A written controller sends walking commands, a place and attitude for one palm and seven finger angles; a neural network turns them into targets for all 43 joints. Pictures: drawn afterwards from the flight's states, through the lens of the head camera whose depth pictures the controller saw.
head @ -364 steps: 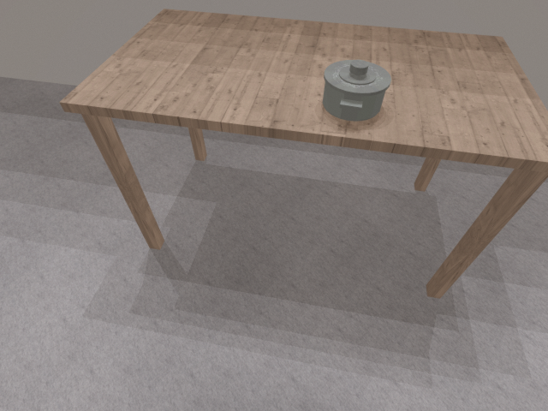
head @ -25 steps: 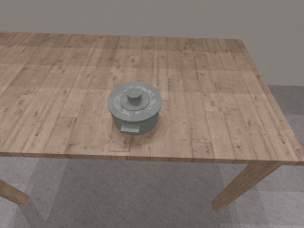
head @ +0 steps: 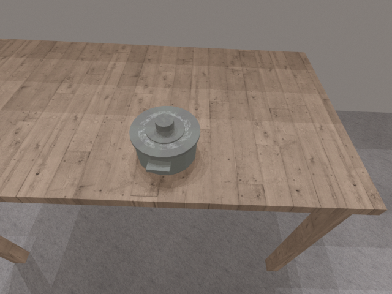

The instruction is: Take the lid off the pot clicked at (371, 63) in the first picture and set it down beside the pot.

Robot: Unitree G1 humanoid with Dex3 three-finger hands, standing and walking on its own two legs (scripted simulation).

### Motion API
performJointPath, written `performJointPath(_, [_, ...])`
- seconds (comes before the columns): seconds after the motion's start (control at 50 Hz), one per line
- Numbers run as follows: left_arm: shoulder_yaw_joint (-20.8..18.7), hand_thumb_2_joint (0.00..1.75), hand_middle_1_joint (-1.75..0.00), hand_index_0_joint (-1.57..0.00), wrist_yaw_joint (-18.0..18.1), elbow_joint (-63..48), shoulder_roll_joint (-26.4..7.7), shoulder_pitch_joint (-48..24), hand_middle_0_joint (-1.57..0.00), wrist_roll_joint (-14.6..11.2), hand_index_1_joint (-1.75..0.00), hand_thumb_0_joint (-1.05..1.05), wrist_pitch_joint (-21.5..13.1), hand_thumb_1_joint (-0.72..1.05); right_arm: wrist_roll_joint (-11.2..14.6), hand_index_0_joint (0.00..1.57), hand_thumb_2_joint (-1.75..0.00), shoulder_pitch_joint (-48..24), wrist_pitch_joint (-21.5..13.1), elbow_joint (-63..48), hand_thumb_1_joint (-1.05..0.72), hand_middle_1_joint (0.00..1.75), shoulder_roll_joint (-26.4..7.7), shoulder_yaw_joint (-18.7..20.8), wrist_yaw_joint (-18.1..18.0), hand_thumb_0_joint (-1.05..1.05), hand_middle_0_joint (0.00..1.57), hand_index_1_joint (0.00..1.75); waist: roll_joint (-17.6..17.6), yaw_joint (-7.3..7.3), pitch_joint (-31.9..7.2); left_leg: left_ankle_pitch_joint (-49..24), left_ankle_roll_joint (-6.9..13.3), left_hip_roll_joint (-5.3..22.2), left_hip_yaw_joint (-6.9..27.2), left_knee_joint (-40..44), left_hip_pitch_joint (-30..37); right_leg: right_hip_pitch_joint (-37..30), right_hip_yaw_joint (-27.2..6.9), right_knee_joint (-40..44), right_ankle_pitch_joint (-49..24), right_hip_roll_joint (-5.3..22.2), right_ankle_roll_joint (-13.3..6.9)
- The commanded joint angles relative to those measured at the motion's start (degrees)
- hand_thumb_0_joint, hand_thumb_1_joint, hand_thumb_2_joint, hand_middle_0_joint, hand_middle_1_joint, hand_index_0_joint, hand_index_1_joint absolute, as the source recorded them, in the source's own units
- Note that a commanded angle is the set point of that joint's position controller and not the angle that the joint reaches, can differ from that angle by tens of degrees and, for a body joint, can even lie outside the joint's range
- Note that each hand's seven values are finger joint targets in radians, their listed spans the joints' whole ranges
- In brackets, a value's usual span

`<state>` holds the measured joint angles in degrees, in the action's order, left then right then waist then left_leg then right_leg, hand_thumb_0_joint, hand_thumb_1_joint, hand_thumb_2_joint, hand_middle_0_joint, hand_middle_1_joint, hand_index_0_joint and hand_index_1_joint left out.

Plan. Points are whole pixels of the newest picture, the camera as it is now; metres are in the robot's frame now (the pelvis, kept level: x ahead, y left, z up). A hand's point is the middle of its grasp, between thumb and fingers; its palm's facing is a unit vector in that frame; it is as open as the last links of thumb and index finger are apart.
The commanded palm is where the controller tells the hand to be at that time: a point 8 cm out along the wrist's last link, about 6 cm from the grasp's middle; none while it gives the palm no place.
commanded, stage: look again from close up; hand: left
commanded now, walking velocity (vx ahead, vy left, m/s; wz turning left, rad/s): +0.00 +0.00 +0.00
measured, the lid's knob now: (164, 122) +0.46 +0.11 +0.08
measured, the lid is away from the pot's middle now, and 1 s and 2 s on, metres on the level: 0.00 0.00 0.00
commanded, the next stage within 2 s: lift the closed hand beside the body in 0.38 s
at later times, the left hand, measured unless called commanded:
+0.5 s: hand out of the picture -0.01 +0.15 -0.18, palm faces +0.00 -0.99 -0.16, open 7.4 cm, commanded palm +0.09 +0.21 -0.06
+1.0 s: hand out of the picture +0.09 +0.18 -0.02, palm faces +0.29 -0.92 -0.28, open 3.5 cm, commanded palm +0.05 +0.23 +0.02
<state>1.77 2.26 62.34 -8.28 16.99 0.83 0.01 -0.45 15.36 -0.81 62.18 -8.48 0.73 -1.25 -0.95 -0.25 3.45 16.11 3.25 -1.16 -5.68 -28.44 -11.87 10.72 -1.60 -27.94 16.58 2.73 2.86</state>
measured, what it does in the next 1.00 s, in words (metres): stands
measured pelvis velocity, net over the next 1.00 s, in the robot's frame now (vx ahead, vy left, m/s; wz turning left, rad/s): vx -0.02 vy -0.03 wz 0.08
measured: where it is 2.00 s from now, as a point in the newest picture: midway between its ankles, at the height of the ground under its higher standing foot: outside the picture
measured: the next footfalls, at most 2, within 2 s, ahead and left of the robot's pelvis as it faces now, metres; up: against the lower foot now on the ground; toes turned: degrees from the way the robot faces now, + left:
none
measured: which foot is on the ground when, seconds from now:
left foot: down 0.00-1.00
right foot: down 0.00-1.00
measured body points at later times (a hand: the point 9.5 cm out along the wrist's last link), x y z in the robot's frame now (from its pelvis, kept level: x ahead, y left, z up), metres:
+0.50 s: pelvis +0.00 -0.01 +0.00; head +0.03 +0.00 +0.45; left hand -0.01 +0.20 -0.16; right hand -0.01 -0.22 -0.16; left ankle -0.01 +0.08 -0.74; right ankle -0.02 -0.15 -0.74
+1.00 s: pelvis -0.02 -0.03 +0.00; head -0.03 -0.04 +0.45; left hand +0.08 +0.23 +0.00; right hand +0.20 -0.24 -0.06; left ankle -0.01 +0.08 -0.74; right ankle -0.02 -0.15 -0.74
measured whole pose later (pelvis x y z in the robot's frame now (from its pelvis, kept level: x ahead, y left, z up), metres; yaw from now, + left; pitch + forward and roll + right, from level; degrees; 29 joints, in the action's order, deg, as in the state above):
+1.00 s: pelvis -0.02 -0.03 +0.00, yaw +4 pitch -2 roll -1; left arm -3.8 4.2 -3.3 -13.0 35.3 -1.4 -1.4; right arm 0.8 10.6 -8.0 31.4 -12.5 0.0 -3.2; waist 1.3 -2.9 0.6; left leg 15.0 0.5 0.6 -0.2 -31.5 -14.3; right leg 10.5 3.9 -29.2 16.4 0.9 0.1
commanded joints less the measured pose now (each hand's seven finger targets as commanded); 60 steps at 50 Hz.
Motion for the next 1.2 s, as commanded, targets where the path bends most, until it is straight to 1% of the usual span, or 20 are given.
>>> performJointPath(0.0, [-1.3,0.9,-0.3,-0.2,0.4,-1.0,-5.7,5.0,-0.2,0.1,-0.3,0.0,-0.8,0.9,0.1,0.2,-0.9,4.0,-1.0,-1.6,-0.9,0.3,-4.6,0.5,-0.3,0.0,0.2,0.3,0.1,-0.35,0.4,-8.9,-0.3,7.4,7.3,6.4,1.4,3.1,-1.7,4.6,-8.3,3.3,-4.2])
performJointPath(0.44, [-1.3,0.9,-0.3,-0.2,0.6,-0.3,-4.3,5.5,-0.2,0.0,-0.3,0.0,-1.0,0.9,0.2,0.2,-0.9,5.8,-1.2,0.4,-0.9,0.3,-3.3,0.2,-0.6,0.0,0.2,0.3,0.2,-0.15,0.2,-11.1,-0.4,7.7,7.2,6.6,2.1,2.6,-1.8,5.2,-9.5,3.5,-4.2])
performJointPath(0.46, [-2.0,0.9,-0.3,-0.2,2.3,1.0,-6.9,6.4,-0.2,0.9,-0.3,0.0,-1.8,0.9,0.5,0.2,-0.9,0.7,-1.3,-3.6,-0.9,0.3,-7.4,0.4,-0.3,0.0,0.2,0.3,1.4,-0.52,-1.9,-22.8,-2.3,8.3,6.9,-3.6,0.2,1.4,-2.8,4.6,-23.5,4.8,-3.8])
performJointPath(0.48, [-1.3,0.9,-0.35,-0.24,3.0,-74.1,-16.1,-31.5,-0.24,-5.8,-0.35,0.0,-10.5,0.9,4.2,0.2,-0.9,0.4,-11.9,-22.1,-0.9,0.3,-13.6,0.6,-0.1,0.0,0.2,0.3,8.8,-0.32,-29.6,-23.0,-4.2,2.5,9.3,4.7,12.2,-5.9,2.1,0.2,-21.4,0.5,-4.6])
performJointPath(0.5, [-6.3,0.9,-0.4,-0.29,7.7,-74.2,-21.2,-19.4,-0.29,-4.4,-0.4,0.0,-7.1,0.9,4.8,0.2,-0.9,-4.9,-16.2,-20.6,-0.9,0.3,-10.3,0.1,-1.9,0.0,0.2,0.3,12.0,-1.06,-27.4,-22.4,-4.5,3.7,7.8,2.0,14.3,-2.8,2.5,-1.8,-16.8,-0.2,-4.8])
performJointPath(0.52, [3.4,0.9,-0.44,-0.33,7.8,-64.8,-5.2,3.6,-0.33,-3.1,-0.44,0.0,1.0,0.9,5.6,0.2,-0.9,-5.3,-17.8,-21.6,-0.9,0.3,-8.4,-0.3,-1.9,0.0,0.2,0.3,14.0,-1.45,-22.0,-23.7,-5.5,4.2,9.0,5.2,11.7,-0.1,5.0,-0.8,-10.0,-0.5,-5.1])
performJointPath(0.54, [10.1,0.9,-0.49,-0.38,6.8,-58.5,4.8,8.1,-0.38,-3.4,-0.49,0.0,4.4,0.9,5.1,0.2,-0.9,-5.5,-18.7,-19.4,-0.9,0.3,-9.1,-0.6,-1.3,0.0,0.2,0.3,9.0,0.07,-12.8,-22.2,-4.3,3.8,9.0,5.8,9.4,0.9,6.1,1.5,-10.6,-1.0,-4.4])
performJointPath(0.56, [12.2,0.9,-0.54,-0.42,6.2,-54.4,6.4,9.4,-0.42,-1.6,-0.54,0.0,4.6,0.9,3.9,0.2,-0.9,-4.8,-19.0,-20.1,-0.9,0.3,-10.1,-0.4,-0.4,0.0,0.2,0.3,4.8,0.68,-5.9,-20.6,-3.1,3.4,9.4,5.7,6.7,2.8,7.0,2.7,-10.5,-1.5,-4.0])
performJointPath(0.6, [5.4,0.9,-0.64,-0.51,5.5,-42.8,2.7,17.9,-0.51,0.7,-0.64,0.0,4.2,0.9,2.5,0.2,-0.9,-5.5,-16.6,-21.9,-0.9,0.3,-11.2,2.1,1.0,0.0,0.2,0.3,-5.5,-0.83,-1.5,-18.9,-2.7,4.1,9.7,4.9,0.2,4.5,8.5,3.0,-9.4,-2.2,-4.0])
performJointPath(0.62, [0.1,0.9,-0.68,-0.55,4.9,-43.9,-2.1,21.0,-0.55,1.1,-0.68,0.0,3.3,0.9,2.0,0.2,-0.9,-6.2,-15.0,-23.5,-0.9,0.3,-11.6,3.1,1.5,0.0,0.2,0.3,-8.6,-2.05,-1.6,-16.9,-3.1,3.9,8.7,4.7,-1.2,4.4,8.3,2.8,-9.0,-2.2,-4.0])
performJointPath(0.64, [-4.2,0.9,-0.73,-0.6,4.1,-50.2,-5.6,24.0,-0.6,0.6,-0.73,0.0,1.8,0.9,2.0,0.2,-0.9,-8.2,-14.0,-26.4,-0.9,0.3,-11.1,3.4,1.7,0.0,0.2,0.3,-7.7,-3.54,-2.4,-14.7,-3.5,3.6,8.0,5.4,-1.7,3.1,8.0,2.7,-7.3,-1.9,-4.0])
performJointPath(0.7, [-10.1,0.9,-0.88,-0.73,3.2,-63.6,-11.0,23.6,-0.73,-1.1,-0.88,0.0,-1.5,0.9,2.5,0.2,-0.9,-11.1,-12.2,-33.5,-0.9,0.3,-10.1,2.9,0.7,0.0,0.2,0.3,-1.2,-3.78,-3.4,-7.1,-3.8,3.0,6.1,6.1,-1.9,1.1,6.8,3.1,-4.3,-1.4,-4.2])
performJointPath(0.72, [-7.8,0.9,-0.92,-0.77,2.6,-63.8,-8.6,22.2,-0.77,-1.2,-0.92,0.0,-1.8,0.9,2.6,0.2,-0.9,-11.6,-11.3,-35.1,-0.9,0.3,-9.6,2.3,0.3,0.0,0.2,0.3,-0.1,-2.69,0.1,-3.6,-3.6,2.5,5.3,6.1,-3.4,3.7,6.5,3.8,-2.5,-1.5,-4.0])
performJointPath(0.76, [-7.8,0.9,-1.02,-0.86,2.1,-66.6,-8.4,17.9,-0.86,-1.6,-1.02,0.0,-3.2,0.9,2.6,0.2,-0.9,-10.8,-10.4,-37.1,-0.9,0.3,-9.4,1.9,-0.4,0.0,0.2,0.3,1.5,-1.62,1.8,0.1,-3.3,2.0,4.9,5.6,-3.5,6.0,5.8,4.6,-0.4,-1.7,-3.8])
performJointPath(0.8, [-9.8,0.9,-1.12,-0.95,2.1,-69.8,-10.4,16.2,-0.95,-2.0,-1.12,0.0,-4.4,0.9,2.3,0.2,-0.9,-10.0,-9.6,-38.3,-0.9,0.3,-9.6,1.9,-1.1,0.0,0.2,0.3,1.1,-1.03,-0.1,0.7,-2.8,2.0,4.8,4.4,-2.2,6.6,5.7,5.5,-0.1,-1.8,-3.5])
performJointPath(0.82, [-8.2,0.9,-1.16,-0.99,1.9,-72.4,-9.1,14.3,-0.99,-2.1,-1.16,0.0,-4.9,0.9,2.1,0.2,-0.9,-10.2,-9.5,-39.1,-0.9,0.3,-9.4,1.6,-1.4,0.0,0.2,0.3,1.7,-0.51,-1.0,0.4,-2.6,1.7,4.3,3.8,-1.7,6.9,5.2,6.0,-0.2,-1.8,-3.3])
performJointPath(0.86, [-8.4,0.9,-1.26,-1.08,2.0,-77.5,-10.0,13.9,-1.08,-2.3,-1.26,0.0,-5.6,0.9,1.8,0.2,-0.9,-9.9,-9.6,-39.8,-0.9,0.3,-9.3,1.3,-2.0,0.0,0.2,0.3,6.5,-0.81,-4.2,-1.7,-2.3,1.6,4.3,3.2,1.3,5.7,4.6,5.7,-1.5,-1.6,-3.6])
performJointPath(0.88, [-8.5,0.9,-1.31,-1.12,2.1,-78.7,-10.3,14.0,-1.12,-2.1,-1.31,0.0,-5.6,0.9,1.4,0.2,-0.9,-9.6,-9.9,-39.7,-0.9,0.3,-9.2,1.0,-2.2,0.0,0.2,0.3,6.8,-0.95,-5.1,-2.5,-2.2,1.4,4.4,3.0,1.7,5.1,4.8,5.4,-2.2,-1.6,-3.6])
performJointPath(0.96, [-9.8,0.9,-1.5,-1.3,2.6,-78.4,-11.3,15.0,-1.3,-2.3,-1.5,0.0,-5.2,0.9,1.1,0.2,-0.9,-9.7,-10.3,-39.0,-0.9,0.3,-9.4,0.8,-3.1,0.0,0.2,0.3,2.3,-1.11,-5.2,-2.3,-1.8,1.4,4.5,2.3,2.0,5.3,4.9,6.5,-0.8,-1.6,-3.2])
performJointPath(1.18, [-15.5,0.9,-1.5,-1.3,3.0,-83.3,-14.4,21.6,-1.3,-2.1,-1.5,0.0,-5.7,0.9,1.1,0.2,-0.9,-12.4,-12.5,-36.6,-0.9,0.3,-8.3,1.1,-3.9,0.0,0.2,0.3,0.3,-3.25,-4.1,-7.0,-1.5,1.8,4.4,3.1,3.6,2.8,5.0,7.2,-4.3,-1.5,-2.9])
